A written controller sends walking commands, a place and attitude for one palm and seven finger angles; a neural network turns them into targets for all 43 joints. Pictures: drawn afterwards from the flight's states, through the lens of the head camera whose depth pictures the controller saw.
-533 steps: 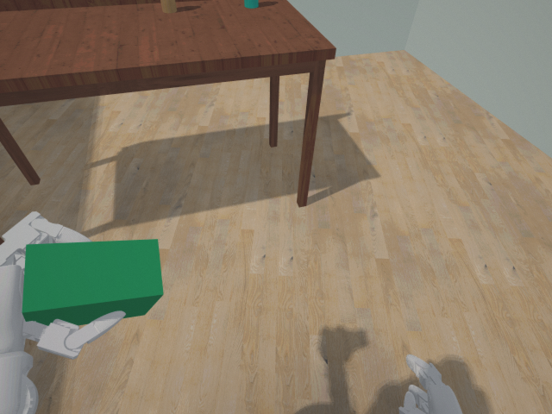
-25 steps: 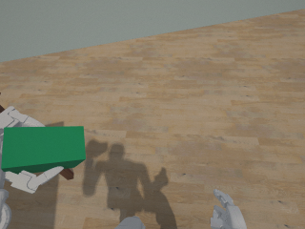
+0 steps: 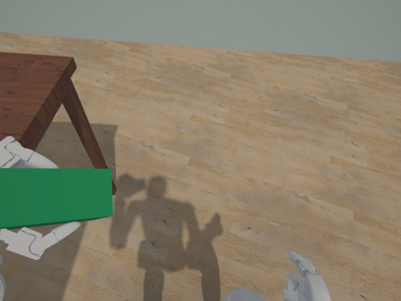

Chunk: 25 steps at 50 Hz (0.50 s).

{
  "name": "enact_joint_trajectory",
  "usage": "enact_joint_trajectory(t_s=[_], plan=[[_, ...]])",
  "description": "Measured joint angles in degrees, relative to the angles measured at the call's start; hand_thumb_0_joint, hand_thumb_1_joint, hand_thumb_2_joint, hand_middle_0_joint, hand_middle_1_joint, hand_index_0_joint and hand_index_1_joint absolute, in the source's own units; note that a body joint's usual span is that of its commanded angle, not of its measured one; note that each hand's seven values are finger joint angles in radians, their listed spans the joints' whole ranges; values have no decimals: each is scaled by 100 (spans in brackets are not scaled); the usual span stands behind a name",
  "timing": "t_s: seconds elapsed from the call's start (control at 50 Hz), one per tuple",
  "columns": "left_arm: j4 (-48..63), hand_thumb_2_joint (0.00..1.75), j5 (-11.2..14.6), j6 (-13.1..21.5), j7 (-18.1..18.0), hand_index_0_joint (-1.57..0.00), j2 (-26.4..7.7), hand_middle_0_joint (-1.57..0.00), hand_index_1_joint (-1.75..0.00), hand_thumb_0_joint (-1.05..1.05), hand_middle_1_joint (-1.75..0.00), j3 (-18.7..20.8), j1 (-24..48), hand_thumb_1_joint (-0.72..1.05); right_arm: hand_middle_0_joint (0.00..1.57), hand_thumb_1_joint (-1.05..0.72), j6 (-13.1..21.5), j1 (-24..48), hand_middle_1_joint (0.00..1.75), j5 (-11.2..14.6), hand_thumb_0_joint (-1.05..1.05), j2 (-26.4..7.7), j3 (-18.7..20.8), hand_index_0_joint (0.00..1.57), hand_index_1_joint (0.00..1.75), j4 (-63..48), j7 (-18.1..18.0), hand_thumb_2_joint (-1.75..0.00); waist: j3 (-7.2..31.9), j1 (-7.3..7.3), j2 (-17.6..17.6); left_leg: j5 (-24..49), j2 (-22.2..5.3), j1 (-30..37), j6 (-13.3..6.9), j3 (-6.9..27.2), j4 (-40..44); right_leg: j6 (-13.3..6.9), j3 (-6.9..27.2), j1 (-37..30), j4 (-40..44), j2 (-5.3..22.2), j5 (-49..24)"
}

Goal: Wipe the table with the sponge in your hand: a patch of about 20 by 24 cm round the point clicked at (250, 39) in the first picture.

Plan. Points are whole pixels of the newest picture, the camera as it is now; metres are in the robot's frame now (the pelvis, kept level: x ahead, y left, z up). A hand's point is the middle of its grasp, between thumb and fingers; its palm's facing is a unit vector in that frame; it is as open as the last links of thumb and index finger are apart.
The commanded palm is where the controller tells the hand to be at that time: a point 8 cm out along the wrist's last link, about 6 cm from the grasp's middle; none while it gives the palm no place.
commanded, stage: turn to face it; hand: left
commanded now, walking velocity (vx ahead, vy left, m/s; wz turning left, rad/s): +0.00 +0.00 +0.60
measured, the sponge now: (72, 198) +0.23 +0.20 +0.16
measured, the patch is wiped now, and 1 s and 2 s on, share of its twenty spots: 0.00 0.00 0.00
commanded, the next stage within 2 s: take the last steps up to it in 1.74 s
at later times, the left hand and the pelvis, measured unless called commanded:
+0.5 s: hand out of the picture +0.07 +0.24 +0.18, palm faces +0.59 -0.69 -0.43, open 10.4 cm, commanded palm -0.01 +0.28 +0.18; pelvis -0.08 -0.04 +0.00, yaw +17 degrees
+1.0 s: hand out of the picture -0.08 +0.19 +0.17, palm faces +0.76 -0.46 -0.46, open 10.4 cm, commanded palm -0.15 +0.20 +0.18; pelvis -0.13 -0.12 +0.00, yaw +34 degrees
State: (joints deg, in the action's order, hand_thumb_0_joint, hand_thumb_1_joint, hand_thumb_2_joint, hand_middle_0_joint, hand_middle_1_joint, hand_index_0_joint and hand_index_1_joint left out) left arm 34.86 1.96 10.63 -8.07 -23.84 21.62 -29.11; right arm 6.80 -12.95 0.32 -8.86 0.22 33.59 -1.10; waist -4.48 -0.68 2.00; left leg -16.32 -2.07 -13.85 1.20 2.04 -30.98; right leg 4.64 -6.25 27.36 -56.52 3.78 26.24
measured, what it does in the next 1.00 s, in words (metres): walks backwards, turning left: right foot, then left foot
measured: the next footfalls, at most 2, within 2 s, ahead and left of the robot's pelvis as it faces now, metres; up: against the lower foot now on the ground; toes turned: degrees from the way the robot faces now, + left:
right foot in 0.16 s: +0.01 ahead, -0.13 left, +0.00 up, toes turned +0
left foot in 0.52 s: -0.11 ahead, +0.10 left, +0.00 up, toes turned +24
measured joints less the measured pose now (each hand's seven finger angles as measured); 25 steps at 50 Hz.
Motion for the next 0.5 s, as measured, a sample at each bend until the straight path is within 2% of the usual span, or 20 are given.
enact_joint_trajectory(t_s=[0.1,0.14,0.16,0.18,0.2,0.24,0.28,0.32,0.36,0.44,0.5], plan=[[11,100,111,-24,52,-72,48,-69,-136,-2,-137,-12,-99,-52,20,-90,69,-56,30,0,1,177,-199,20,30,81,67,-90,-11,129,-337,261,-4,-253,107,405,90,91,79,-662,1149,-261,-31],[-123,100,130,-67,76,-72,26,-69,-136,-2,-137,12,-30,-52,21,-90,45,-3,30,-12,1,181,-235,20,30,108,69,-90,-22,196,-433,284,47,-431,175,536,-40,96,82,-1084,1882,-351,-286],[-186,100,125,-93,80,-72,1,-69,-136,-2,-137,40,8,-52,21,-90,23,31,30,-7,1,172,-251,20,30,105,67,-89,-20,246,-439,262,96,-549,211,567,-168,28,69,-1313,2376,-353,-626],[-280,100,96,-120,83,-72,61,-69,-136,-2,-137,10,97,-52,21,-90,-11,115,30,7,1,110,-247,20,30,129,60,-89,-82,268,-563,119,50,-682,137,600,-397,-245,-14,-1352,2516,-417,-908],[-372,100,88,-163,80,-72,119,-69,-136,-2,-137,-48,194,-52,21,-90,-50,196,30,21,1,43,-232,20,30,176,39,-89,-143,246,-641,-300,62,-876,109,572,-880,-472,-112,-1327,2456,-415,-953],[-524,100,121,-219,64,-72,233,-69,-136,-2,-137,-166,288,-52,21,-90,-127,304,30,13,2,-71,-170,20,30,265,12,-89,-221,213,-582,-779,220,-1287,158,340,-2250,-694,-218,-1308,2359,-250,-881],[-589,100,132,-251,68,-72,325,-69,-136,-2,-137,-212,200,-52,21,-90,-234,360,30,6,2,-169,-119,20,30,276,-37,-89,-238,160,-443,-851,282,-1505,236,35,-3268,-729,-267,-1351,2438,-86,-903],[-582,100,100,-247,52,-72,347,-69,-136,-2,-137,-244,101,-52,21,-90,-279,376,30,-13,2,-248,-62,20,30,241,-126,-89,-237,91,-284,-918,249,-1480,285,-244,-3539,-714,-352,-1416,2598,59,-1010],[-508,100,75,-221,11,-72,301,-69,-136,-2,-137,-248,48,-52,20,-90,-289,372,30,-47,2,-318,4,20,30,173,-219,-89,-219,52,-114,-997,177,-1269,272,-480,-3174,-705,-445,-1427,2719,190,-1111],[-178,100,49,-158,-98,-72,146,-69,-136,-2,-137,-159,16,-52,20,-90,-305,329,30,-117,2,-483,153,20,30,-33,-301,-90,-107,26,123,-1173,48,-660,167,-746,-1767,-677,-660,-1241,2693,376,-1183],[145,100,84,-91,-174,-72,80,-69,-136,-2,-137,-32,-12,-52,20,-90,-328,305,30,-127,2,-606,244,20,30,-207,-284,-90,-12,-27,202,-604,50,-85,97,-792,-420,-603,-814,-937,2261,530,-1045]])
